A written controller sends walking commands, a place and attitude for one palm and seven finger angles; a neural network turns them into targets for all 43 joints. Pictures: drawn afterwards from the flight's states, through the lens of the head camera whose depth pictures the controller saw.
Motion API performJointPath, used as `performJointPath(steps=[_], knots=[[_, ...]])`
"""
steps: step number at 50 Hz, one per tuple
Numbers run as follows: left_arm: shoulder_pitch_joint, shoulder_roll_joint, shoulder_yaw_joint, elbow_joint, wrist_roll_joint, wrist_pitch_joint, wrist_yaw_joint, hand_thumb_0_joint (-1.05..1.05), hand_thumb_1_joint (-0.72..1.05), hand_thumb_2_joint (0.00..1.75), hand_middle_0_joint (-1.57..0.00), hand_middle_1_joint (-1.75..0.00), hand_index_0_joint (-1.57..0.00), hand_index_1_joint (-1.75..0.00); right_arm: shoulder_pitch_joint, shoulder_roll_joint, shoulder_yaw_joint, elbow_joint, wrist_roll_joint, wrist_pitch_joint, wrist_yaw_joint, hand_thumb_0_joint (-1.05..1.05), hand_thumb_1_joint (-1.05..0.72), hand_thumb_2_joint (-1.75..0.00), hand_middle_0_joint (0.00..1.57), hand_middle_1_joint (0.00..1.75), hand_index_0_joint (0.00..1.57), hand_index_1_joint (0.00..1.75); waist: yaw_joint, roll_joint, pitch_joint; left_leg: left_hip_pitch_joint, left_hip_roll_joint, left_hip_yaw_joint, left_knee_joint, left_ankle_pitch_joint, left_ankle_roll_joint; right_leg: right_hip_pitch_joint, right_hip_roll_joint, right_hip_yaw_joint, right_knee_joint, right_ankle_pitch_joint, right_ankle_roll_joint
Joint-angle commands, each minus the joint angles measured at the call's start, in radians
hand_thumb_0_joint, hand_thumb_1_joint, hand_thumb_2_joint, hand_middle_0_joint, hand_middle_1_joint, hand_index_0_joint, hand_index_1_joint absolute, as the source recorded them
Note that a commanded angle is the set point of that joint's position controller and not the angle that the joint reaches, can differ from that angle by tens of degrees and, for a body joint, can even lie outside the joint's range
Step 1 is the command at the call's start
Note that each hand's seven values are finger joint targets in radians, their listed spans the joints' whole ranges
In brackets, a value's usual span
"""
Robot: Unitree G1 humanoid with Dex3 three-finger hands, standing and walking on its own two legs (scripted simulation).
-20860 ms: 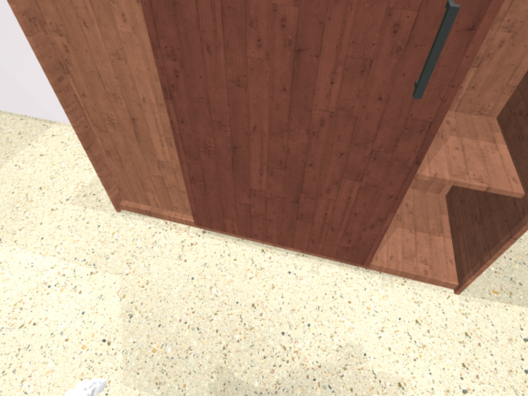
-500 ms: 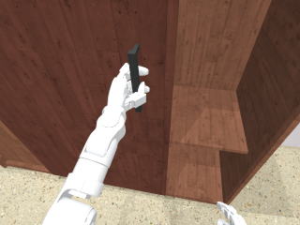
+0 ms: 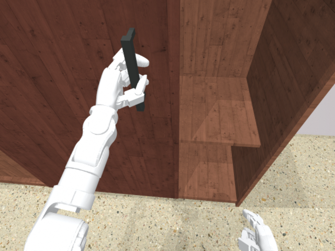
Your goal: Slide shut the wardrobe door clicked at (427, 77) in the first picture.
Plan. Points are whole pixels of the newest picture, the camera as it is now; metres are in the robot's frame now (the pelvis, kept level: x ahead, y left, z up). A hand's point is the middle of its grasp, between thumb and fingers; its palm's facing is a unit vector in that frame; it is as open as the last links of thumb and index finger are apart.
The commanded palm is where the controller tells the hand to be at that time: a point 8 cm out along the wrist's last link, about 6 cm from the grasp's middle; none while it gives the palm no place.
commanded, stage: step sideways, sliding the door along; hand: left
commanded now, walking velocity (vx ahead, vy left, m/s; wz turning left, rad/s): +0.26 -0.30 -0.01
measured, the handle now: (136, 74) +0.45 +0.11 +0.19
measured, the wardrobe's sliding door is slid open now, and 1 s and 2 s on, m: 0.33 0.21 0.00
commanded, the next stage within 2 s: stop walking and hold the door there in 1.90 s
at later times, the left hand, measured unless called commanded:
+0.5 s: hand (155, 90) +0.40 +0.06 +0.18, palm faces +0.20 -0.98 -0.03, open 5.9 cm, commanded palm +0.38 +0.04 +0.18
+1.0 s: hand (208, 90) +0.41 -0.05 +0.18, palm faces +0.35 -0.93 -0.06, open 6.3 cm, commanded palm +0.38 -0.08 +0.18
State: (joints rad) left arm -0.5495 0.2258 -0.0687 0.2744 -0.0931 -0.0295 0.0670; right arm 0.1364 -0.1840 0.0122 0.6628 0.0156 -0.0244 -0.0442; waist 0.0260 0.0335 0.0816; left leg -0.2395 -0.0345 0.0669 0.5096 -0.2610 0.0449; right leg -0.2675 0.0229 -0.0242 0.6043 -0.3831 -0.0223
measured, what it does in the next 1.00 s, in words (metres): steps to the right: right foot, then left foot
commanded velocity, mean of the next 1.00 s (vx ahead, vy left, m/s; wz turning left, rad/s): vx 0.07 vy -0.30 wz -0.14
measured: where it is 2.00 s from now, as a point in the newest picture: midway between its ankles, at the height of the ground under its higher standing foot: outside the picture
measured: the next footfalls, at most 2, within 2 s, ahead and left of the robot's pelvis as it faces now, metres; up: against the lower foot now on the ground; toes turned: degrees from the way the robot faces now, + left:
right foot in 0.64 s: +0.14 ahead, -0.32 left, +0.00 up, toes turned +3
left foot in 0.78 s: +0.07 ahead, +0.02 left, +0.00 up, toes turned +11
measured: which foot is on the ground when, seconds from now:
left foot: down 0.00-0.68, up 0.70-0.76, down 0.78-0.96, up 0.98-1.00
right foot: down 0.00-0.34, up 0.36-0.62, down 0.64-1.00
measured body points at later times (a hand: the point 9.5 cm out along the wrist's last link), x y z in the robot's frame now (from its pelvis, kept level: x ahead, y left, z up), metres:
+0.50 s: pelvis +0.00 -0.11 -0.01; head +0.08 -0.10 +0.43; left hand +0.39 +0.11 +0.18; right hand +0.21 -0.30 -0.12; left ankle +0.00 +0.07 -0.73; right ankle +0.07 -0.25 -0.69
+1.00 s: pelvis +0.07 -0.26 -0.02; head +0.14 -0.26 +0.43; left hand +0.38 +0.00 +0.18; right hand +0.32 -0.43 -0.12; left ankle +0.03 -0.03 -0.71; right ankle +0.09 -0.35 -0.73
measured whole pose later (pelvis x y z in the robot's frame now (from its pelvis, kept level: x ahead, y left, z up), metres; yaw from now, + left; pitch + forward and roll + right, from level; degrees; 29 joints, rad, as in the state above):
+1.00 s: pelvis +0.07 -0.26 -0.02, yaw +10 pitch -5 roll +0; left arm -0.41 0.16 0.07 -0.05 -0.09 -0.07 0.15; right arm 0.04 -0.21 -0.07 0.60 0.06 0.03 0.04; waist 0.08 0.06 0.26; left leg -0.30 0.21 -0.07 0.83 -0.38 -0.06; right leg -0.24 0.02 -0.09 0.69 -0.36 -0.05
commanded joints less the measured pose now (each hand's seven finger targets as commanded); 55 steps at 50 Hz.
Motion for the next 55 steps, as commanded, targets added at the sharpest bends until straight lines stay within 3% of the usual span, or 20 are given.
performJointPath(steps=[1, 5, 8, 12, 15, 16, 17, 19, 25, 29, 32, 34, 37, 39, 41, 45, 48, 50, 53, 55], knots=[[-0.574, 0.087, 0.088, -0.343, 0.023, -0.112, -0.009, 0.00, 0.90, 0.90, -0.45, -1.40, -0.45, -1.40, -0.062, -0.129, -0.053, -0.142, 0.008, -0.013, -0.010, 0.00, -0.90, -0.90, 0.20, 0.30, 0.20, 0.30, -0.051, 0.076, -0.420, 0.470, 0.348, -0.333, 0.018, 0.588, 0.134, -0.171, -0.012, 0.044, -0.005, -0.020, -0.002], [-0.583, 0.001, 0.010, -0.331, 0.025, -0.107, -0.034, 0.00, 0.90, 0.90, -0.45, -1.40, -0.45, -1.40, -0.082, -0.126, -0.051, -0.160, 0.020, 0.003, -0.004, 0.00, -0.90, -0.90, 0.20, 0.30, 0.20, 0.30, -0.046, 0.021, -0.363, 0.220, 0.283, -0.198, 0.103, 0.449, 0.070, 0.068, -0.021, 0.038, -0.188, 0.135, -0.015], [-0.597, -0.038, -0.032, -0.313, 0.036, -0.107, -0.036, 0.00, 0.90, 0.90, -0.45, -1.40, -0.45, -1.40, -0.080, -0.099, -0.070, -0.157, 0.034, 0.001, 0.002, 0.00, -0.90, -0.90, 0.20, 0.30, 0.20, 0.30, -0.048, -0.291, -0.331, -0.041, 0.070, -0.035, 0.383, 0.029, -0.019, 0.235, -0.213, 0.292, -0.286, 0.590, -0.107], [-0.625, -0.144, -0.145, -0.389, 0.047, -0.164, -0.028, 0.00, 0.90, 0.90, -0.45, -1.40, -0.45, -1.40, -0.104, -0.056, -0.053, -0.142, 0.032, -0.017, 0.007, 0.00, -0.90, -0.90, 0.20, 0.30, 0.20, 0.30, -0.045, -0.074, -0.349, -0.134, 0.055, -0.067, 0.278, -0.169, -0.008, 0.359, -0.248, 0.249, -0.139, 0.840, -0.148], [-0.610, -0.149, -0.155, -0.426, 0.037, -0.182, -0.016, 0.00, 0.90, 0.90, -0.45, -1.40, -0.45, -1.40, -0.080, -0.075, -0.077, -0.145, 0.029, -0.002, 0.011, 0.00, -0.90, -0.90, 0.20, 0.30, 0.20, 0.30, -0.076, -0.043, -0.437, 0.253, 0.100, -0.028, -0.072, 0.165, 0.017, 0.160, -0.154, 0.097, 0.073, 0.862, 0.013], [-0.620, -0.159, -0.165, -0.433, 0.026, -0.189, -0.018, 0.00, 0.90, 0.90, -0.45, -1.40, -0.45, -1.40, -0.064, -0.104, -0.095, -0.148, 0.025, 0.005, 0.018, 0.00, -0.90, -0.90, 0.20, 0.30, 0.20, 0.30, -0.098, 0.057, -0.461, 0.480, 0.251, -0.181, -0.131, 0.450, 0.098, -0.064, -0.080, 0.030, 0.294, 0.690, 0.079], [-0.600, -0.205, -0.194, -0.402, 0.005, -0.181, -0.026, 0.00, 0.90, 0.90, -0.45, -1.40, -0.45, -1.40, -0.076, -0.132, -0.103, -0.160, 0.032, 0.027, 0.034, 0.00, -0.90, -0.90, 0.20, 0.30, 0.20, 0.30, -0.097, 0.215, -0.431, 0.622, 0.480, -0.456, -0.086, 0.789, 0.210, -0.338, -0.021, 0.055, 0.526, 0.010, 0.037], [-0.630, -0.106, -0.105, -0.499, 0.013, -0.182, -0.047, 0.00, 0.90, 0.90, -0.45, -1.40, -0.45, -1.40, -0.120, -0.109, -0.096, -0.170, 0.014, 0.033, 0.048, 0.00, -0.90, -0.90, 0.20, 0.30, 0.20, 0.30, -0.087, 0.128, -0.338, 0.583, 0.551, -0.519, 0.006, 0.691, 0.249, -0.503, -0.085, 0.256, 0.615, -0.157, -0.020], [-0.636, -0.213, -0.193, -0.453, 0.045, -0.174, -0.062, 0.00, 0.90, 0.90, -0.45, -1.40, -0.45, -1.40, -0.096, -0.146, -0.113, -0.200, 0.038, 0.009, 0.064, 0.00, -0.90, -0.90, 0.20, 0.30, 0.20, 0.30, -0.078, 0.159, -0.389, 0.282, 0.358, -0.129, 0.013, 0.559, 0.101, -0.056, -0.030, -0.039, 0.197, 0.013, 0.017], [-0.574, -0.202, -0.183, -0.422, 0.033, -0.165, -0.059, 0.00, 0.90, 0.90, -0.45, -1.40, -0.45, -1.40, -0.116, -0.138, -0.101, -0.205, 0.048, 0.000, 0.062, 0.00, -0.90, -0.90, 0.20, 0.30, 0.20, 0.30, -0.058, 0.271, -0.318, 0.205, 0.334, -0.077, 0.096, 0.528, 0.043, 0.057, 0.016, -0.105, 0.071, 0.089, 0.027], [-0.517, -0.107, -0.127, -0.428, 0.051, -0.160, -0.034, 0.00, 0.90, 0.90, -0.45, -1.40, -0.45, -1.40, -0.108, -0.099, -0.089, -0.185, 0.065, 0.006, 0.054, 0.00, -0.90, -0.90, 0.20, 0.30, 0.20, 0.30, -0.049, 0.005, -0.340, 0.093, 0.179, 0.005, 0.425, 0.431, -0.024, 0.265, -0.090, 0.013, -0.168, 0.703, -0.026], [-0.486, -0.063, -0.080, -0.413, 0.054, -0.153, -0.024, 0.00, 0.90, 0.90, -0.45, -1.40, -0.45, -1.40, -0.122, -0.087, -0.101, -0.158, 0.053, 0.011, 0.045, 0.00, -0.90, -0.90, 0.20, 0.30, 0.20, 0.30, -0.045, -0.387, -0.341, -0.113, 0.098, -0.060, 0.463, -0.170, -0.065, 0.315, -0.246, 0.234, -0.107, 0.947, -0.129], [-0.507, -0.116, -0.147, -0.593, 0.025, -0.174, -0.005, 0.00, 0.90, 0.90, -0.45, -1.40, -0.45, -1.40, -0.152, -0.080, -0.080, -0.129, 0.034, 0.008, 0.025, 0.00, -0.90, -0.90, 0.20, 0.30, 0.20, 0.30, -0.088, -0.110, -0.366, 0.113, 0.150, -0.031, 0.020, 0.058, -0.036, 0.165, -0.214, 0.108, 0.077, 0.838, -0.060], [-0.431, -0.180, -0.182, -0.643, -0.010, -0.183, -0.029, 0.00, 0.90, 0.90, -0.45, -1.40, -0.45, -1.40, -0.159, -0.142, -0.118, -0.192, 0.023, 0.020, 0.048, 0.00, -0.90, -0.90, 0.20, 0.30, 0.20, 0.30, -0.065, 0.237, -0.445, 0.410, 0.506, -0.347, -0.065, 0.715, 0.126, -0.144, -0.049, 0.005, 0.343, 0.029, 0.047], [-0.459, -0.145, -0.161, -0.680, 0.006, -0.202, -0.041, 0.00, 0.90, 0.90, -0.45, -1.40, -0.45, -1.40, -0.176, -0.134, -0.124, -0.208, 0.030, 0.020, 0.076, 0.00, -0.90, -0.90, 0.20, 0.30, 0.20, 0.30, -0.053, 0.217, -0.359, 0.337, 0.511, -0.242, 0.018, 0.795, 0.146, -0.145, -0.064, 0.062, 0.342, -0.136, 0.023], [-0.346, -0.127, -0.146, -0.671, 0.032, -0.197, -0.036, 0.00, 0.90, 0.90, -0.45, -1.40, -0.45, -1.40, -0.154, -0.122, -0.112, -0.230, 0.046, 0.005, 0.097, 0.00, -0.90, -0.90, 0.20, 0.30, 0.20, 0.30, -0.043, 0.140, -0.368, 0.282, 0.368, -0.072, 0.237, 0.660, 0.005, 0.110, -0.039, -0.005, -0.083, 0.256, 0.014], [-0.233, -0.059, -0.115, -0.680, 0.053, -0.172, -0.025, 0.00, 0.90, 0.90, -0.45, -1.40, -0.45, -1.40, -0.155, -0.086, -0.112, -0.229, 0.049, 0.001, 0.073, 0.00, -0.90, -0.90, 0.20, 0.30, 0.20, 0.30, -0.050, -0.355, -0.334, -0.083, 0.107, -0.014, 0.459, -0.174, -0.087, 0.313, -0.241, 0.315, -0.129, 1.112, -0.117], [-0.232, -0.121, -0.169, -0.796, 0.040, -0.182, -0.020, 0.00, 0.90, 0.90, -0.45, -1.40, -0.45, -1.40, -0.157, -0.061, -0.092, -0.222, 0.040, -0.013, 0.067, 0.00, -0.90, -0.90, 0.20, 0.30, 0.20, 0.30, -0.040, -0.267, -0.337, -0.163, 0.107, -0.069, 0.418, -0.325, -0.060, 0.361, -0.287, 0.325, -0.079, 1.194, -0.151], [-0.171, -0.148, -0.204, -0.865, 0.034, -0.216, -0.003, 0.00, 0.90, 0.90, -0.45, -1.40, -0.45, -1.40, -0.144, -0.067, -0.093, -0.201, 0.024, -0.009, 0.060, 0.00, -0.90, -0.90, 0.20, 0.30, 0.20, 0.30, -0.067, -0.117, -0.431, 0.139, 0.177, 0.003, -0.061, 0.171, -0.050, 0.306, -0.208, 0.174, 0.069, 1.091, -0.076], [-0.116, -0.175, -0.239, -0.879, 0.013, -0.228, -0.033, 0.00, 0.90, 0.90, -0.45, -1.40, -0.45, -1.40, -0.140, -0.140, -0.129, -0.240, 0.019, -0.005, 0.079, 0.00, -0.90, -0.90, 0.20, 0.30, 0.20, 0.30, -0.056, 0.070, -0.482, 0.529, 0.532, -0.262, -0.044, 0.963, 0.117, -0.099, -0.079, 0.084, 0.273, 0.266, 0.029]])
